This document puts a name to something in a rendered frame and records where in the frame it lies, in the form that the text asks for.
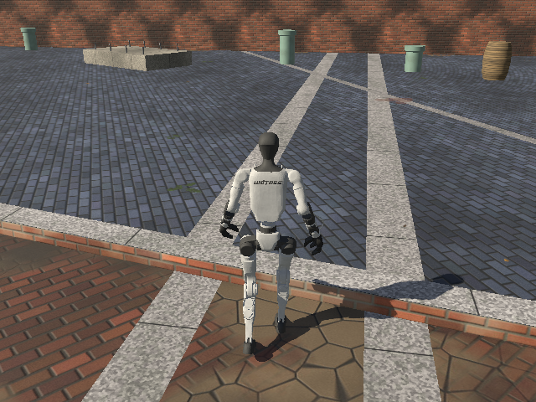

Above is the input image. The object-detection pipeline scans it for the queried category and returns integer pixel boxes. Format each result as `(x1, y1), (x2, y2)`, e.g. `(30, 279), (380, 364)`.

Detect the left robot foot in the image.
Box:
(243, 338), (256, 354)

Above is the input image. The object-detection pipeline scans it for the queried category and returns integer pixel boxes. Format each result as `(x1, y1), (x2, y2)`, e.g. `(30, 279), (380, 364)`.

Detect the robot right thigh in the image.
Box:
(276, 233), (296, 284)

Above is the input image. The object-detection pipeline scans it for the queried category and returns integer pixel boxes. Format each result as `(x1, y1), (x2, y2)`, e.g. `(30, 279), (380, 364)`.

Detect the right robot upper arm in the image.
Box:
(286, 168), (310, 216)

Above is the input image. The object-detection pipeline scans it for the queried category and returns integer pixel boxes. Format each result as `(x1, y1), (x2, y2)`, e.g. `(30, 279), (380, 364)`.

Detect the robot left hand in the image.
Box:
(219, 224), (239, 239)

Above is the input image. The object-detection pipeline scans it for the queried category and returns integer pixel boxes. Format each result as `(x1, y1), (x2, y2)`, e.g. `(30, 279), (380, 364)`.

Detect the left robot upper arm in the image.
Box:
(226, 168), (251, 214)

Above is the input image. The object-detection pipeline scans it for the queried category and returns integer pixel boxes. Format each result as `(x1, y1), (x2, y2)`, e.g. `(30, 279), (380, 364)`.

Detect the right robot forearm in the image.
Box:
(302, 202), (321, 238)

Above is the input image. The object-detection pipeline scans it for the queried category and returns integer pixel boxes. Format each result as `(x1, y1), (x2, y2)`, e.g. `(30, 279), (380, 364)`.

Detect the left robot forearm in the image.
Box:
(220, 200), (235, 228)

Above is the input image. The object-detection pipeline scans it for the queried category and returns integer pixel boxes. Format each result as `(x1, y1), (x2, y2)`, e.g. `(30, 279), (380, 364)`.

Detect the robot right hand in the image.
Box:
(304, 235), (323, 255)

